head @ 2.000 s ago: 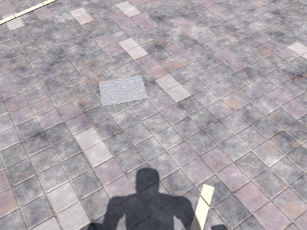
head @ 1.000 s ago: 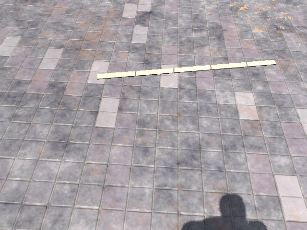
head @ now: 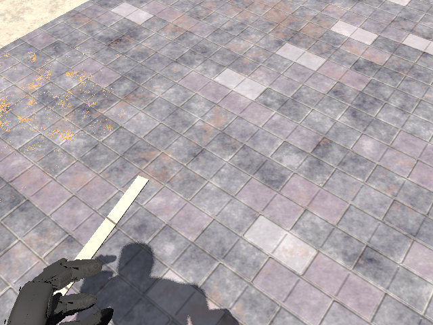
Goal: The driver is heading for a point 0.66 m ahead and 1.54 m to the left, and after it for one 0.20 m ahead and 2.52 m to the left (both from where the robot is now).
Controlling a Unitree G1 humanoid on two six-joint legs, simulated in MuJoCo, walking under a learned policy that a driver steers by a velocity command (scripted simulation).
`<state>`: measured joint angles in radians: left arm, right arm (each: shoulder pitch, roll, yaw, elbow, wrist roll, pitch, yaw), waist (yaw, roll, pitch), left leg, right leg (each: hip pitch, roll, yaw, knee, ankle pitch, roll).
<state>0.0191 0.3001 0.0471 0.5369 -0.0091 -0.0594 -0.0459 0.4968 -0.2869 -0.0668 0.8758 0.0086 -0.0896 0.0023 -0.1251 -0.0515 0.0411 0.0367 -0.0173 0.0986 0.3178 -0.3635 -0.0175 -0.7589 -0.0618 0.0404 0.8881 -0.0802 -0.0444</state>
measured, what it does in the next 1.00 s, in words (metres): walks ahead, turning left: right foot, then left foot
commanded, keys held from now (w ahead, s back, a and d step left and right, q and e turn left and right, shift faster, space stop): q+shift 1.00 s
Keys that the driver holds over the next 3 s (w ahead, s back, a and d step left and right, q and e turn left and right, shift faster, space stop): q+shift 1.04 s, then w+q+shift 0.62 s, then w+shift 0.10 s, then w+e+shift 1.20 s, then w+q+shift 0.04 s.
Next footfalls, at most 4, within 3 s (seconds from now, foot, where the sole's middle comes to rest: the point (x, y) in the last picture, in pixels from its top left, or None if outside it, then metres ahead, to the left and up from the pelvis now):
0.10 right None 0.30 -0.10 -0.77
0.50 left None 0.26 0.17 -0.77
0.98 right None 0.40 0.02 -0.77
1.58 left None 0.17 0.42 -0.77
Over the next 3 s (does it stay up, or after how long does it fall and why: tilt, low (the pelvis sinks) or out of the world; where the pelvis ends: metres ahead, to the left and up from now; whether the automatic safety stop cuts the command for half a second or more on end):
stays up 0.47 1.46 -0.04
